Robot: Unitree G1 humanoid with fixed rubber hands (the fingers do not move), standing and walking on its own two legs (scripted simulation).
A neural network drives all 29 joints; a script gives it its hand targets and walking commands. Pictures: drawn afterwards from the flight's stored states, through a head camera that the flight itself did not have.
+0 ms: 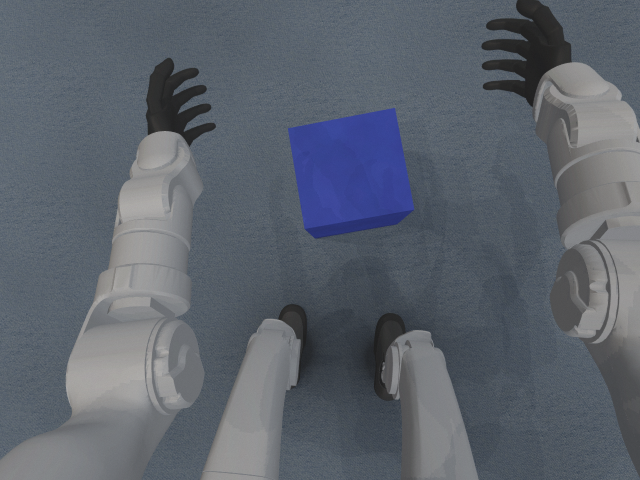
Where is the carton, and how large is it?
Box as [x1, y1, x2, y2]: [288, 108, 413, 238]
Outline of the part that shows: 394,108 288,128 304,228 315,238 395,224 413,209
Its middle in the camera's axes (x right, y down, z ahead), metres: +0.07 -0.13 +0.86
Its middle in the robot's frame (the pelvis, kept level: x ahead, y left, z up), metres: +0.53 +0.02 -0.53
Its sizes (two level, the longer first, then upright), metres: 0.210 0.200 0.250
